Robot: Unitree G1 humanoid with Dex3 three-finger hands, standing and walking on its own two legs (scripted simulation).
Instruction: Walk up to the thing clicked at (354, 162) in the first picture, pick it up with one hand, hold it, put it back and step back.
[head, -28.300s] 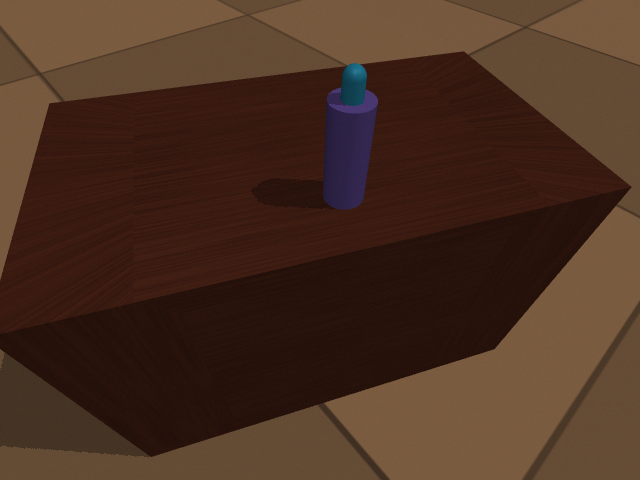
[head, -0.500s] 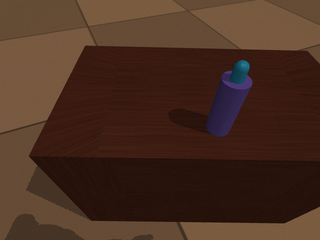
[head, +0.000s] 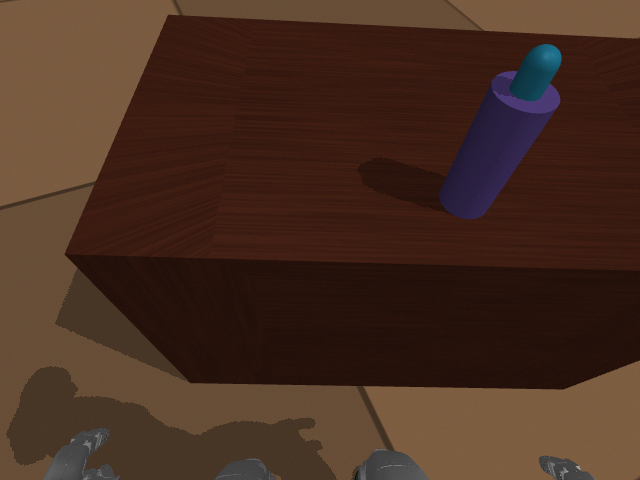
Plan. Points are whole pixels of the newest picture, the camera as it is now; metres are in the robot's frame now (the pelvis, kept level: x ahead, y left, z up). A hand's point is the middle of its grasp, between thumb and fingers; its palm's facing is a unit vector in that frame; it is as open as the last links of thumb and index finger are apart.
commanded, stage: step back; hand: right
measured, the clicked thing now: (498, 138) +0.49 -0.24 +0.12
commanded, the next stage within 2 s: none
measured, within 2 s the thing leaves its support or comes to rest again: neither
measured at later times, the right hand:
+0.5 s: hand out of the picture +0.00 -0.26 -0.15, palm faces +0.03 +0.93 -0.37, open 7.4 cm
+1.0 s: hand out of the picture -0.10 -0.24 -0.11, palm faces +0.00 +0.90 -0.43, open 7.4 cm
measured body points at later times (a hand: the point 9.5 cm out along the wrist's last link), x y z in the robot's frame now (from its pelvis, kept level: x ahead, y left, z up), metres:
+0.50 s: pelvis -0.09 +0.01 +0.01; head -0.03 -0.01 +0.45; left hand +0.02 +0.31 -0.11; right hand +0.00 -0.31 -0.12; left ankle -0.07 +0.14 -0.66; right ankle -0.09 -0.11 -0.72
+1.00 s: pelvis -0.22 +0.03 +0.01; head -0.15 +0.05 +0.45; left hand -0.11 +0.34 -0.12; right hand -0.10 -0.28 -0.08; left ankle -0.14 +0.14 -0.72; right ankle -0.28 -0.12 -0.66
